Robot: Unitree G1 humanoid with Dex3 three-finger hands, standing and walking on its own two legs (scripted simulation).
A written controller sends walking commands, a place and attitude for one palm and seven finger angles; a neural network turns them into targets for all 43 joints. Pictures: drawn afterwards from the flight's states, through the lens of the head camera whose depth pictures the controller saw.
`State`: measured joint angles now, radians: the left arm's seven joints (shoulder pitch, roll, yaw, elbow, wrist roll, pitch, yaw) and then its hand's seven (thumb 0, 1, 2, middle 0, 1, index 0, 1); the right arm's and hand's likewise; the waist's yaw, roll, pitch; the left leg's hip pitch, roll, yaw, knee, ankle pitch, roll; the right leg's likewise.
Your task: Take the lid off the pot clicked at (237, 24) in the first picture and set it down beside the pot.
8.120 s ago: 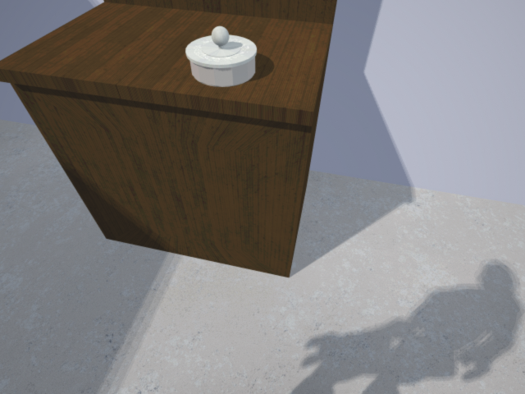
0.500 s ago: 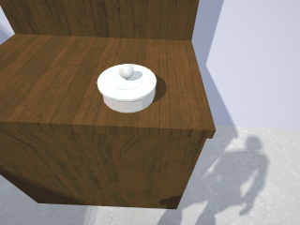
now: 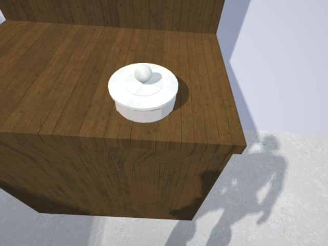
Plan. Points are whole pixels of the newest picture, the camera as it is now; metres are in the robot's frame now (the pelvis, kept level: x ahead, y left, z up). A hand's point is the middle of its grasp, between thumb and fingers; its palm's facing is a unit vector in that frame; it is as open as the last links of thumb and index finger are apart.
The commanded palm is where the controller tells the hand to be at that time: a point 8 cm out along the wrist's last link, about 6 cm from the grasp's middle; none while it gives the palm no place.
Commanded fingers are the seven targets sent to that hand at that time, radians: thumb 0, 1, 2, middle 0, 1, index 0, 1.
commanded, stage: look again from close up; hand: left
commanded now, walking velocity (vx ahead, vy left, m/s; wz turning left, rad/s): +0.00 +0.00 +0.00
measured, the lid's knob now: (143, 73) +0.48 +0.09 +0.17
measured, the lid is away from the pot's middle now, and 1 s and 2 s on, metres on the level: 0.00 0.00 0.00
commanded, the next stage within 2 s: lift the closed hand beside the body in 0.34 s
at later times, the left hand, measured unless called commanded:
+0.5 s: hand out of the picture +0.05 +0.18 -0.16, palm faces +0.09 -0.97 -0.21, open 7.4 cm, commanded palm +0.09 +0.23 -0.05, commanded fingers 0.00 0.90 0.90 -0.38 -0.49 -0.38 -0.49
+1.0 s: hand out of the picture +0.10 +0.20 +0.06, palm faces +0.34 -0.88 -0.32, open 3.2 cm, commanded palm +0.05 +0.24 +0.10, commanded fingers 0.00 0.90 0.90 -1.30 -1.50 -1.30 -1.50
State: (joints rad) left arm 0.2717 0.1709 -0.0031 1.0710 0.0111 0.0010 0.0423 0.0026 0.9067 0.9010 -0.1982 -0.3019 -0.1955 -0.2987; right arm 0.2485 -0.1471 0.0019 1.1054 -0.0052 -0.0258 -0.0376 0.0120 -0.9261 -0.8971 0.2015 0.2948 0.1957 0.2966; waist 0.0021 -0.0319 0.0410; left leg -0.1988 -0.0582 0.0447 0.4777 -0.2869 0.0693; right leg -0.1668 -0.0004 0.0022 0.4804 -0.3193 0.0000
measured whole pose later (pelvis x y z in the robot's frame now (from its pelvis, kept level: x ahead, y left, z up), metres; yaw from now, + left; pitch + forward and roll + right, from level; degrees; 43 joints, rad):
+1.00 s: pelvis -0.03 -0.03 +0.00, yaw +3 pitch -3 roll -1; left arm 0.66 0.26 0.14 -0.27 -0.04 -0.05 0.07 0.01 0.90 0.90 -1.05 -1.23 -1.05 -1.23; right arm 0.14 -0.23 0.01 0.54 0.00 -0.16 -0.05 0.01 -0.91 -0.90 0.20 0.29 0.20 0.30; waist 0.08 0.04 -0.02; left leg -0.18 -0.02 -0.02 0.47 -0.23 0.03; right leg -0.10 0.04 -0.07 0.41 -0.25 -0.04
